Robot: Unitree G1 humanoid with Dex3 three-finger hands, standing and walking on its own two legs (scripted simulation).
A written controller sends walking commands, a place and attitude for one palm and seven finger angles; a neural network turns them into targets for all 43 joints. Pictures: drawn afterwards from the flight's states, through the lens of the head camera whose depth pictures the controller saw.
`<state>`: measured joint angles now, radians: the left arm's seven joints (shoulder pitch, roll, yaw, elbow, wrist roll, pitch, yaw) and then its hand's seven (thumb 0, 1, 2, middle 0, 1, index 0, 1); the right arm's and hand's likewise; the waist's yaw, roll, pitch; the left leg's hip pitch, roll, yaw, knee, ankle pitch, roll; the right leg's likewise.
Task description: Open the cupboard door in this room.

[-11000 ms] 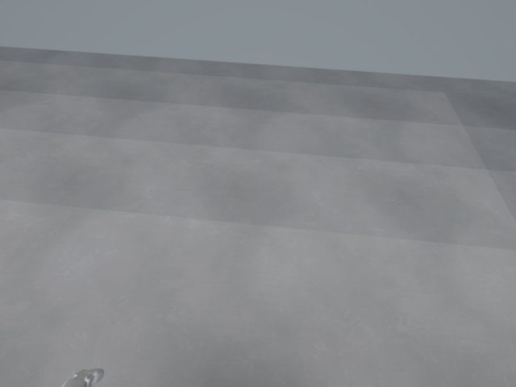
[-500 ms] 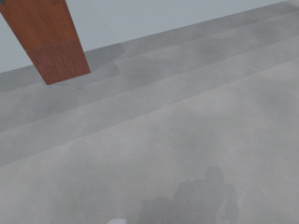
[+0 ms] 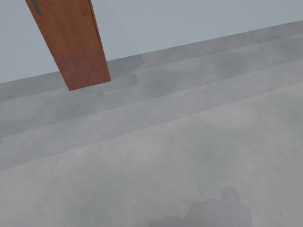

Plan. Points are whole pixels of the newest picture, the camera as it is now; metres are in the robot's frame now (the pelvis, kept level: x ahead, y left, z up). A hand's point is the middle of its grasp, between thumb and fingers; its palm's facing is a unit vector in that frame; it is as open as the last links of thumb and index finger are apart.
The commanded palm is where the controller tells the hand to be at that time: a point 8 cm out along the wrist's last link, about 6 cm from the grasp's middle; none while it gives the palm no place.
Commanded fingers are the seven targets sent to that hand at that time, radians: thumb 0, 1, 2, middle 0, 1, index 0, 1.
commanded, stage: stand and wait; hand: left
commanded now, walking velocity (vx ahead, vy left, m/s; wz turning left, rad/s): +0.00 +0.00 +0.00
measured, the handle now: (34, 1) +1.43 +0.91 +0.08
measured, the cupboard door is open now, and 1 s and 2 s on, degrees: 0 0 0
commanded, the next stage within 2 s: turn or walk to find it in 0.22 s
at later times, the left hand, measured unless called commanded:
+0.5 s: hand out of the picture -0.04 +0.19 -0.17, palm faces +0.13 -0.97 -0.22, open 7.4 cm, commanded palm none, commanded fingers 0.00 0.90 0.90 -0.20 -0.30 -0.20 -0.30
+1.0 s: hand out of the picture -0.02 +0.26 -0.15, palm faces +0.32 -0.92 -0.24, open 7.4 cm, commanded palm none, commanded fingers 0.00 0.90 0.90 -0.20 -0.30 -0.20 -0.30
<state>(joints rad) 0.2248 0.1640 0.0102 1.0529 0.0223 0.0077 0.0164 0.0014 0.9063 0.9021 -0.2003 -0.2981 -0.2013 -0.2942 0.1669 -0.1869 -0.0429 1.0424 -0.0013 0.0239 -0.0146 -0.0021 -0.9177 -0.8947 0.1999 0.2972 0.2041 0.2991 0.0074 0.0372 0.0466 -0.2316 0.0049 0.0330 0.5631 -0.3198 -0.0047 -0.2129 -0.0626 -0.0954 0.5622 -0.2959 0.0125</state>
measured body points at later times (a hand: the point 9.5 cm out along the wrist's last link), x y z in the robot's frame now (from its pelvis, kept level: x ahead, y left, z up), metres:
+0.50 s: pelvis -0.03 +0.00 +0.00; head -0.01 +0.00 +0.45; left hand -0.04 +0.24 -0.15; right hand -0.01 -0.22 -0.16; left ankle -0.02 +0.13 -0.73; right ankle +0.00 -0.11 -0.73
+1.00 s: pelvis -0.05 +0.04 +0.01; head -0.02 +0.05 +0.46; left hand -0.04 +0.31 -0.13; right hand +0.08 -0.18 -0.14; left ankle -0.05 +0.13 -0.73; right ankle -0.02 -0.11 -0.67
